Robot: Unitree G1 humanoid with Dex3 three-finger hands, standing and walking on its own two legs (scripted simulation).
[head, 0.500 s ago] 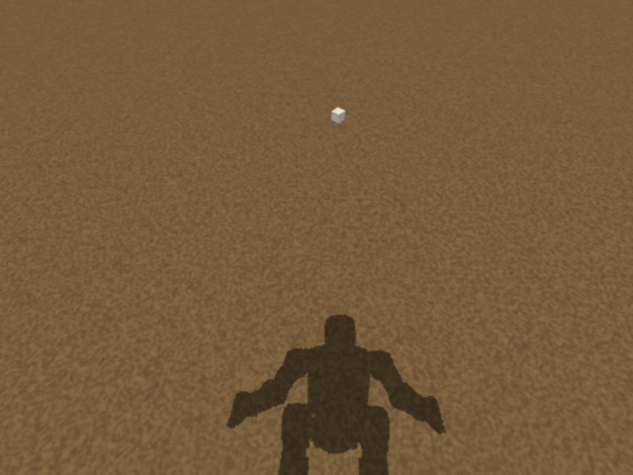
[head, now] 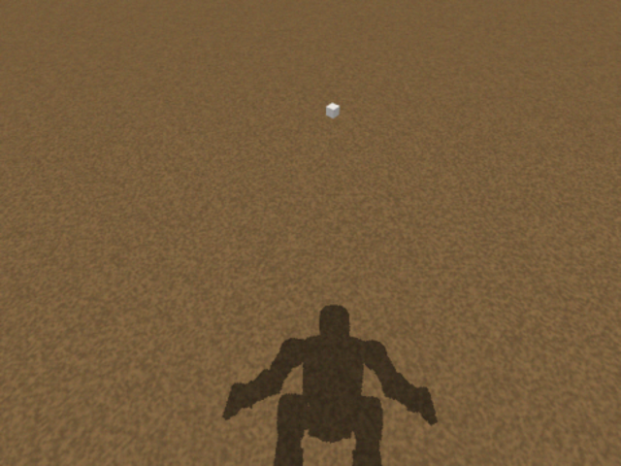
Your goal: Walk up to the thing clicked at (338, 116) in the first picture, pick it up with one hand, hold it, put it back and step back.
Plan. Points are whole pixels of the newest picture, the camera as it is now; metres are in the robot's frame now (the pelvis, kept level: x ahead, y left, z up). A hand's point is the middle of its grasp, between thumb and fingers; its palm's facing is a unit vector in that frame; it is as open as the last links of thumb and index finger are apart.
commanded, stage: stand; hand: left
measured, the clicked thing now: (332, 110) +2.06 -0.03 -0.75
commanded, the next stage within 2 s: walk up in 0.62 s
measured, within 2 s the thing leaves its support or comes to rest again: neither
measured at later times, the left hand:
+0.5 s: hand out of the picture +0.08 +0.25 -0.16, palm faces -0.03 -0.94 -0.34, open 7.4 cm
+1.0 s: hand (183, 398) +0.23 +0.23 -0.13, palm faces -0.18 -0.86 -0.49, open 7.4 cm
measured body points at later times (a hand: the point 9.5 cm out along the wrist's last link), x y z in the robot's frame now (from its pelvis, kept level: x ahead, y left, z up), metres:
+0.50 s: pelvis +0.01 +0.00 +0.00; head +0.02 +0.00 +0.45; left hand +0.09 +0.30 -0.13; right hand +0.09 -0.29 -0.13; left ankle +0.00 +0.12 -0.75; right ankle +0.00 -0.12 -0.75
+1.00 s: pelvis +0.10 -0.06 -0.03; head +0.08 -0.10 +0.42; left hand +0.24 +0.27 -0.10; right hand +0.10 -0.41 -0.16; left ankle +0.01 +0.11 -0.73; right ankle +0.11 -0.18 -0.75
